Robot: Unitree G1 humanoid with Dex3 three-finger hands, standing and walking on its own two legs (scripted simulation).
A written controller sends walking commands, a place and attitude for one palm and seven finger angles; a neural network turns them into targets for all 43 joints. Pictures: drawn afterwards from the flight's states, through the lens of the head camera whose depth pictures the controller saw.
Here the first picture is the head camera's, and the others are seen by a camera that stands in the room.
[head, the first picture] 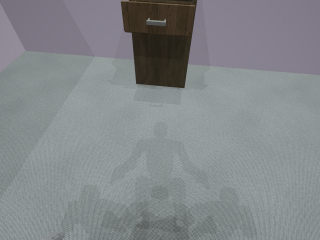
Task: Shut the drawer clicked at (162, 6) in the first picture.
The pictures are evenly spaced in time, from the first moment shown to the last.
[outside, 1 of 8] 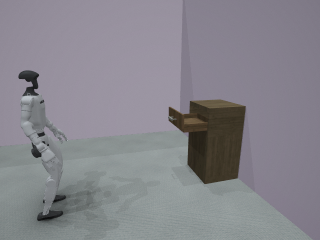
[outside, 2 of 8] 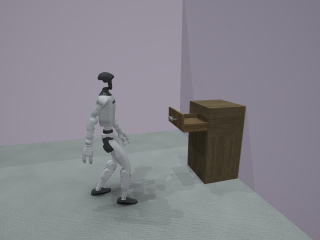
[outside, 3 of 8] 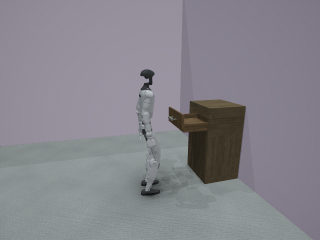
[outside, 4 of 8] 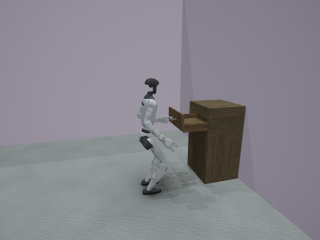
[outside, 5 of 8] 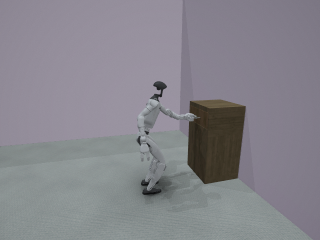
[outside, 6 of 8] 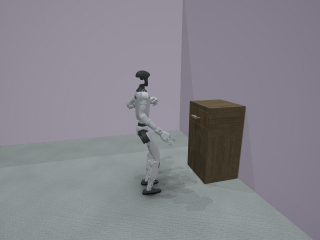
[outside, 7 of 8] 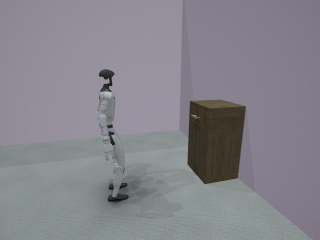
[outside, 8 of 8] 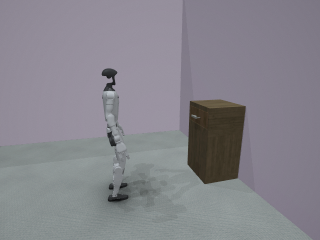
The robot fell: no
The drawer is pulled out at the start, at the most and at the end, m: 0.30 0.30 0.00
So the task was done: yes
